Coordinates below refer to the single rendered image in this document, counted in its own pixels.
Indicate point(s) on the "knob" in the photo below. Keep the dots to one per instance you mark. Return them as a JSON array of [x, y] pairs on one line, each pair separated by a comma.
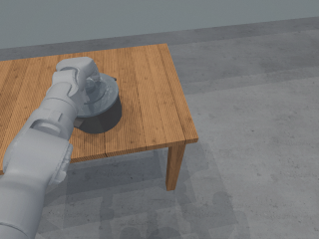
[[90, 87]]

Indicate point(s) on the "robot left forearm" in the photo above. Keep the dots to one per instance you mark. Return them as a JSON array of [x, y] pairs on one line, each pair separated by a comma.
[[57, 112]]

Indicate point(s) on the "table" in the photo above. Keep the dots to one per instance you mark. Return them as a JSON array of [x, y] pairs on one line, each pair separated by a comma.
[[155, 113]]

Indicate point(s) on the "pot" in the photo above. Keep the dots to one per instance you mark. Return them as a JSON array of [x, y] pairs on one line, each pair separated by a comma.
[[102, 122]]

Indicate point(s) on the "robot left hand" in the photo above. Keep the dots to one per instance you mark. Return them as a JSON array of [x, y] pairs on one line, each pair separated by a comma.
[[88, 66]]

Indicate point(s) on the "lid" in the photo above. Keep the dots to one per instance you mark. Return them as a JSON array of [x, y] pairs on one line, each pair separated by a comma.
[[104, 96]]

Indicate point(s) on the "robot left upper arm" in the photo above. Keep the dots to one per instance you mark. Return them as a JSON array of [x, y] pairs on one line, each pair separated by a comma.
[[39, 160]]

